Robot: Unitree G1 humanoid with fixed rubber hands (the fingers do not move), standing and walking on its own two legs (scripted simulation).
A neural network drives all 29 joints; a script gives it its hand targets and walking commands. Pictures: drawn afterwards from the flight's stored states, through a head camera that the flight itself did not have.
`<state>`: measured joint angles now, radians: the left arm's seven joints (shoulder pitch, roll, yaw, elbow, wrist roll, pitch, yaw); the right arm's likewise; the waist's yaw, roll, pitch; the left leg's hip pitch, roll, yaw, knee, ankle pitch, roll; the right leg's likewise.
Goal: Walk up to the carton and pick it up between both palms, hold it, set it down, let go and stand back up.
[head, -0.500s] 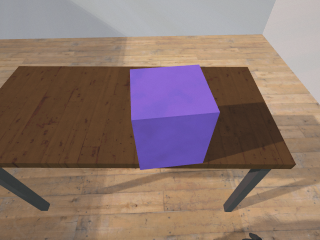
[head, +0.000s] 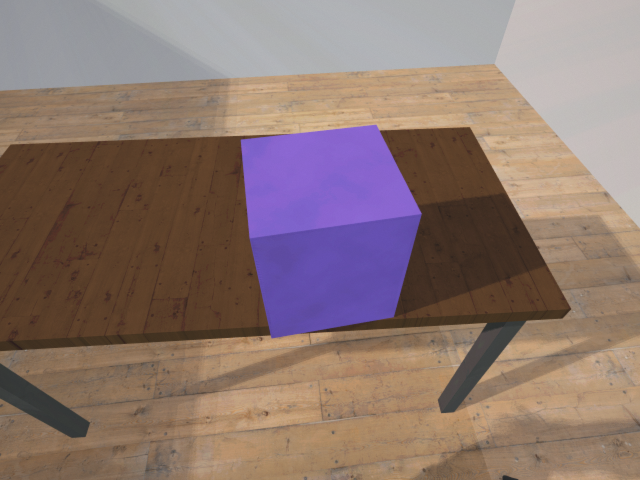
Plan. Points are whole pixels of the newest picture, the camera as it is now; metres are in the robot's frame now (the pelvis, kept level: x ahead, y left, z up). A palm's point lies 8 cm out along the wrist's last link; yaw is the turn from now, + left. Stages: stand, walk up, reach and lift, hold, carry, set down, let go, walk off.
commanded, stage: walk up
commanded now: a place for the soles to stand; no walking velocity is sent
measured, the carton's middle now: (322, 234) +0.46 +0.01 +0.01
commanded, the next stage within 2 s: reach and lift in 0.30 s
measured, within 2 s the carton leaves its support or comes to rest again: neither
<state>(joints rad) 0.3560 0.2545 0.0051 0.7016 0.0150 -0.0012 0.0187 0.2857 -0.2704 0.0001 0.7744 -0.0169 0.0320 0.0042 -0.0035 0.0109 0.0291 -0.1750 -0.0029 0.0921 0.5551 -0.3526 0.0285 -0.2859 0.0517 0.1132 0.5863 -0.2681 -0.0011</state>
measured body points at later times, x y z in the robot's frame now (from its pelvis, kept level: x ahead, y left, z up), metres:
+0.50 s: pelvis -0.02 +0.00 -0.02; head +0.04 -0.01 +0.42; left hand +0.15 +0.25 -0.12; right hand +0.12 -0.27 -0.15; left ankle -0.03 +0.10 -0.73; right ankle +0.03 -0.12 -0.73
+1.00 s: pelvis -0.02 -0.03 +0.01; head +0.00 -0.03 +0.46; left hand +0.15 +0.23 -0.07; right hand +0.14 -0.24 -0.08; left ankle -0.03 +0.10 -0.73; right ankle +0.02 -0.12 -0.73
